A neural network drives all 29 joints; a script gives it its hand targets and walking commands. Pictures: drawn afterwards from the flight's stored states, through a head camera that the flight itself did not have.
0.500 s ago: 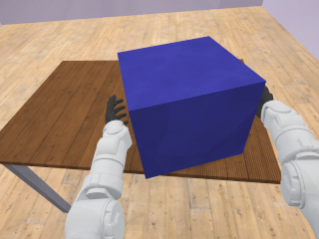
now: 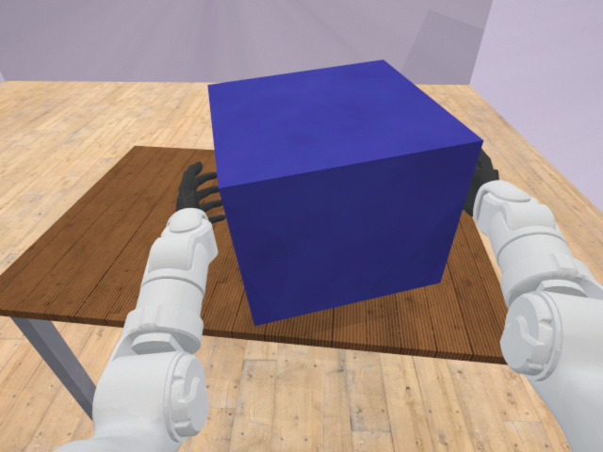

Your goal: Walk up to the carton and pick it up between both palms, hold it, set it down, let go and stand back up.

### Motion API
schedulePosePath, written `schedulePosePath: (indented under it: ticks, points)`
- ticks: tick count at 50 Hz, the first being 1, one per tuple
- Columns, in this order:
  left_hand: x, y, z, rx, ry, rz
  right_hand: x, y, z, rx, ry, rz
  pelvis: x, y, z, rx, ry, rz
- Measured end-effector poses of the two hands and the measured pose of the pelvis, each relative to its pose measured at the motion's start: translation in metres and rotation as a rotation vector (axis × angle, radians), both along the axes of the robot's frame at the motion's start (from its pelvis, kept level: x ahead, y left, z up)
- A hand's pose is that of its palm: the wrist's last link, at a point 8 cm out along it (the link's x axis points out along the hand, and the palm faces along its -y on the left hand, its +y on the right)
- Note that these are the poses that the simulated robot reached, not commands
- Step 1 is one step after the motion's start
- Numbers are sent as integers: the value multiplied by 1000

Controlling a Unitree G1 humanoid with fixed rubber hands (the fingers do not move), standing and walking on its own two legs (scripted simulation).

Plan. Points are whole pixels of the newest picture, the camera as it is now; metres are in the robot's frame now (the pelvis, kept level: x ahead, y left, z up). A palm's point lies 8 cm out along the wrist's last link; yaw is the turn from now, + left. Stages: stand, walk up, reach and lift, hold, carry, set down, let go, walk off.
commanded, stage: reach and lift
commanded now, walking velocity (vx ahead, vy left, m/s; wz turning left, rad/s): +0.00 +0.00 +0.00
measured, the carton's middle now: (323, 183) +0.49 +0.07 +0.17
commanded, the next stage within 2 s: hold in 1.84 s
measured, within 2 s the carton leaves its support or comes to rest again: neither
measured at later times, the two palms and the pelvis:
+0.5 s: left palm (194, 236) +0.37 +0.24 +0.14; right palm (473, 225) +0.41 -0.14 +0.17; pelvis +0.00 +0.03 +0.00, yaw +0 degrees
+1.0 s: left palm (195, 227) +0.36 +0.23 +0.16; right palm (486, 218) +0.40 -0.15 +0.19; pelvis -0.01 +0.03 +0.00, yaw +0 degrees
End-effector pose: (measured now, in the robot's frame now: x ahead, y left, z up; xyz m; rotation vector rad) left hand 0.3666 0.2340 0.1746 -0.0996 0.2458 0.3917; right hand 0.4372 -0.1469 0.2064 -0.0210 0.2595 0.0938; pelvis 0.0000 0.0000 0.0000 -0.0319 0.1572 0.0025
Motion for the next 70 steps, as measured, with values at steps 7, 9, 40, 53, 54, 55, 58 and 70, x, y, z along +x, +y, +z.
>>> schedulePosePath:
  ticks: [7, 9, 40, 53, 54, 55, 58, 70]
  points:
    - [15, 5, -17, -26, 45, -59, -6, 3, -8, -21, 29, -52, 0, 22, 0, -15, -6, 11]
    - [17, 6, -21, -9, 61, -61, -6, 4, -12, -29, 32, -60, 1, 27, 1, -21, -5, 11]
    - [-11, -5, -20, 122, 96, -73, -41, -5, -23, -35, 0, -73, -13, 27, 2, -27, -62, 10]
    - [0, -1, -7, 124, 70, -91, -32, -2, -11, -22, -10, -81, -5, 26, 3, -26, -72, 11]
    - [1, 0, -4, 125, 64, -91, -31, -2, -10, -20, -13, -82, -4, 26, 3, -26, -72, 11]
    - [2, 0, -2, 125, 58, -90, -30, -1, -8, -19, -16, -83, -3, 26, 3, -25, -73, 11]
    - [6, 1, 3, 123, 47, -91, -28, 0, -4, -17, -19, -85, 0, 26, 3, -24, -77, 12]
    - [13, -10, 10, 121, 62, -127, -34, -12, -2, -20, 13, -127, 7, 24, 5, -19, -109, 15]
